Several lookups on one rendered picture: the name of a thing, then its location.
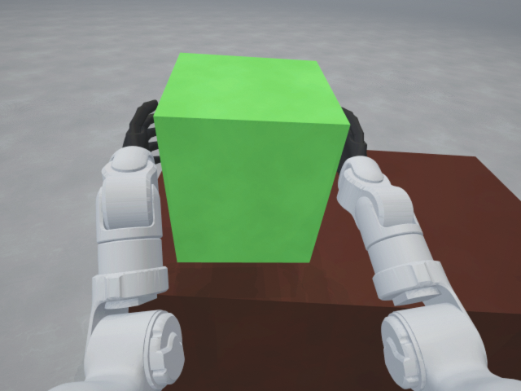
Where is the right robot upper arm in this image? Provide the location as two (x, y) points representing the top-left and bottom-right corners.
(381, 303), (521, 391)

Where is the left robot hand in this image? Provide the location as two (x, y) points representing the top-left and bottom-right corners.
(123, 99), (160, 164)

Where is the right robot hand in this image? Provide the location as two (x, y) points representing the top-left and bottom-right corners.
(337, 108), (367, 174)

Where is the carton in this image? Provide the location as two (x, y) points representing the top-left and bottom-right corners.
(153, 53), (350, 263)

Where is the pedestal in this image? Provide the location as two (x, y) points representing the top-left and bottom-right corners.
(129, 150), (521, 391)

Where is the robot right forearm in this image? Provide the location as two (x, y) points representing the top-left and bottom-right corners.
(337, 156), (488, 366)

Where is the robot left forearm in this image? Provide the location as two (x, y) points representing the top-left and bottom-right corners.
(84, 146), (169, 370)

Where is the left robot upper arm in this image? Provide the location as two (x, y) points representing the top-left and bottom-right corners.
(48, 310), (185, 391)

